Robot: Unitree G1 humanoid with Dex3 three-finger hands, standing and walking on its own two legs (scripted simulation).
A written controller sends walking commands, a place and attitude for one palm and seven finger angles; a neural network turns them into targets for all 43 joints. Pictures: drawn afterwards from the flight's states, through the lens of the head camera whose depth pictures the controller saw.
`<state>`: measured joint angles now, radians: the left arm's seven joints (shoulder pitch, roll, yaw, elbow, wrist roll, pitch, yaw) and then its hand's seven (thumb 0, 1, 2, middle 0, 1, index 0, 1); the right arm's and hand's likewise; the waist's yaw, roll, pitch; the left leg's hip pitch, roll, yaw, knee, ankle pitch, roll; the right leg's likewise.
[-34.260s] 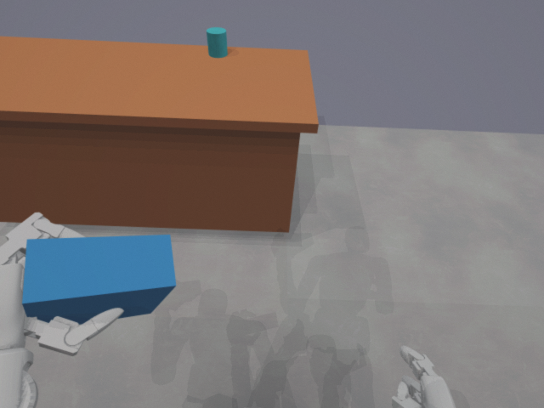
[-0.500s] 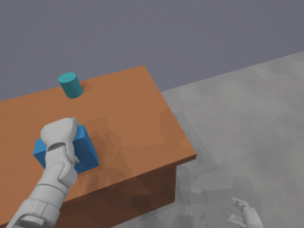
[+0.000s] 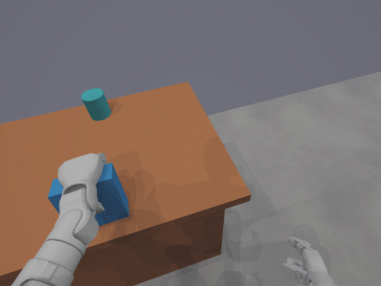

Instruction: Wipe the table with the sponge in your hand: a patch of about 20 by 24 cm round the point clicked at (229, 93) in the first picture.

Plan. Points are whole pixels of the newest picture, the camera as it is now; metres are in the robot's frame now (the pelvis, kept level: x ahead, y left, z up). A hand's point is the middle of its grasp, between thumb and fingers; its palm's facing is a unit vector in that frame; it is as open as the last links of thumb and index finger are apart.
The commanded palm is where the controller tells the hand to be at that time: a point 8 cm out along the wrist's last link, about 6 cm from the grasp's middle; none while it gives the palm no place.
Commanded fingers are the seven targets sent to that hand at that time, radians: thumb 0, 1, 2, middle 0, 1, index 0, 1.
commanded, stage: move the sponge above the wiping area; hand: left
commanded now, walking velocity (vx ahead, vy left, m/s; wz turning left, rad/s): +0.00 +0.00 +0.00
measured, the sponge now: (96, 204) +0.29 +0.27 -0.02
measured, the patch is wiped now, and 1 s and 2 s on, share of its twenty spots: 0.00 0.00 0.05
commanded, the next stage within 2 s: lower the sponge onto the table in 0.76 s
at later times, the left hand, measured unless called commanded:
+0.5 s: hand (100, 188) +0.30 +0.25 +0.03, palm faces -0.17 -0.12 -0.98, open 10.2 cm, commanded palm +0.30 +0.26 +0.12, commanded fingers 0.00 0.10 1.30 -1.20 -1.60 -1.20 -1.60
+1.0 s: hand (103, 188) +0.31 +0.25 +0.03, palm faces -0.15 -0.12 -0.98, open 10.1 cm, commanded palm +0.30 +0.27 +0.12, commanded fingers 0.00 0.10 1.30 -1.20 -1.60 -1.20 -1.60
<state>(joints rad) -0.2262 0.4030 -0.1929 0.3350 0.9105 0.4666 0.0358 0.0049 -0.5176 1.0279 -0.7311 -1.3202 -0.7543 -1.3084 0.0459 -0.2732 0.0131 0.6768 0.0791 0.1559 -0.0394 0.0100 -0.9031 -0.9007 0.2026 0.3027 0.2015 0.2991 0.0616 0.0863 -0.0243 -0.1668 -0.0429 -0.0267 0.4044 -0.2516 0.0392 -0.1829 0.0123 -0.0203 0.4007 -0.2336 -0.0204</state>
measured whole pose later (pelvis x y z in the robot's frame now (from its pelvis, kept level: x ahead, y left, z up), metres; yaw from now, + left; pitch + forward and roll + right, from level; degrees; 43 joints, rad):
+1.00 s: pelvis +0.00 +0.00 +0.00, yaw -1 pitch +1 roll +0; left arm -0.20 0.41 -0.18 0.33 0.93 0.26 0.03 0.00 -0.52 1.03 -0.73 -1.32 -0.76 -1.31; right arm 0.08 -0.28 -0.01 0.68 0.06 0.13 -0.06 0.01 -0.90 -0.90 0.20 0.30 0.20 0.30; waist 0.07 0.07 -0.02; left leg -0.18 -0.04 -0.02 0.42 -0.26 0.04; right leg -0.19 0.02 -0.01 0.40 -0.23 -0.02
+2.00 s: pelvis -0.01 +0.00 +0.00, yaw -1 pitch +3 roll +0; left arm -0.22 0.37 -0.14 0.45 0.98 0.25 0.19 0.00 -0.51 1.02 -0.73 -1.33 -0.75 -1.32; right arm 0.10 -0.27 -0.03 0.71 0.07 0.14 -0.05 0.01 -0.90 -0.90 0.20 0.30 0.20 0.30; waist 0.05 0.07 -0.05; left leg -0.24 -0.03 -0.01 0.47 -0.27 0.03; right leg -0.26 0.03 0.00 0.45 -0.24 -0.03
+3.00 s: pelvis -0.02 +0.01 -0.02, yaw -2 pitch +14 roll -2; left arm -0.77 0.59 0.01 1.15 1.05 0.07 0.23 0.02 -0.53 1.04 -0.75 -1.31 -0.77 -1.31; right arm 0.28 -0.28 -0.03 0.77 0.07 0.12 -0.03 0.01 -0.90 -0.90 0.20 0.30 0.20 0.30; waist -0.07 0.04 -0.11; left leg -0.58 -0.01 -0.01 0.64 -0.31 0.04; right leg -0.56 0.04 -0.01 0.56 -0.23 -0.01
